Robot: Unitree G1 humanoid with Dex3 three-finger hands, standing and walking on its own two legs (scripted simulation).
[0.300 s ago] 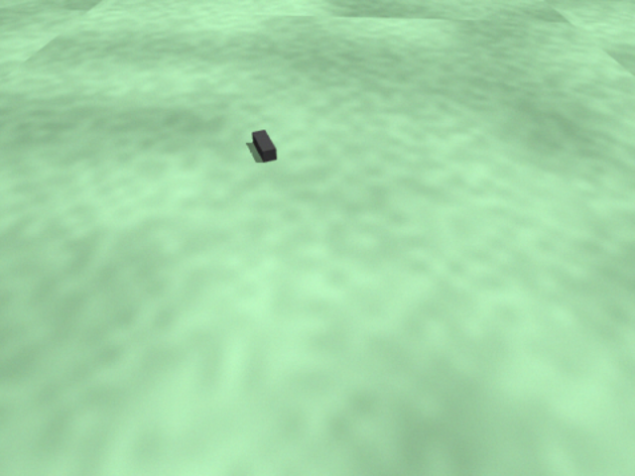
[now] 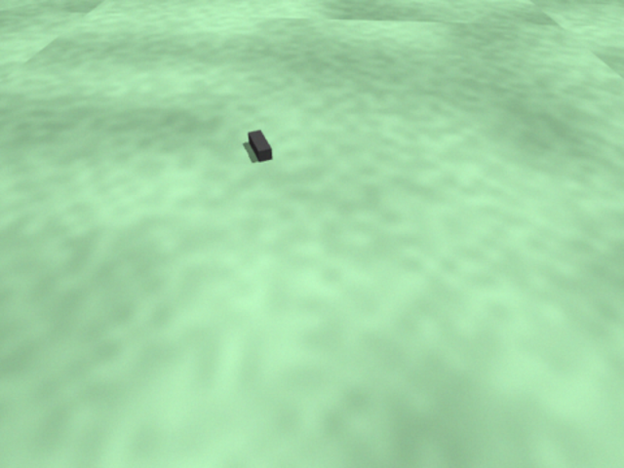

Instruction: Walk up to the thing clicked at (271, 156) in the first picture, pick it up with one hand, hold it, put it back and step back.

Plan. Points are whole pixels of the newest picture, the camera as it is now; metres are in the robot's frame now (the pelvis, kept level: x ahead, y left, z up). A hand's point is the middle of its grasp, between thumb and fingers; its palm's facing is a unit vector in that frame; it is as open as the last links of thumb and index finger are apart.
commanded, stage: stand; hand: left
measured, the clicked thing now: (259, 145) +1.88 +0.26 -0.75
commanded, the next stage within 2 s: walk up in 0.82 s
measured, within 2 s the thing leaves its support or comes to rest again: neither
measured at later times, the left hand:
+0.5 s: hand out of the picture +0.08 +0.25 -0.16, palm faces -0.03 -0.94 -0.34, open 7.4 cm
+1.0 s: hand out of the picture +0.09 +0.27 -0.14, palm faces -0.21 -0.88 -0.42, open 7.4 cm
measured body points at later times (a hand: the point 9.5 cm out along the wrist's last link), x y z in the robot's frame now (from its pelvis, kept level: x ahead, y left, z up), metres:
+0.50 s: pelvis +0.00 +0.00 +0.00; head +0.01 +0.00 +0.45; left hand +0.08 +0.30 -0.13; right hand +0.08 -0.30 -0.13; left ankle +0.00 +0.11 -0.75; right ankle +0.00 -0.13 -0.75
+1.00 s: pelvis +0.02 +0.00 -0.01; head +0.03 -0.04 +0.44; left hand +0.10 +0.32 -0.12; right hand +0.09 -0.34 -0.13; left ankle +0.00 +0.11 -0.75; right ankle +0.01 -0.13 -0.72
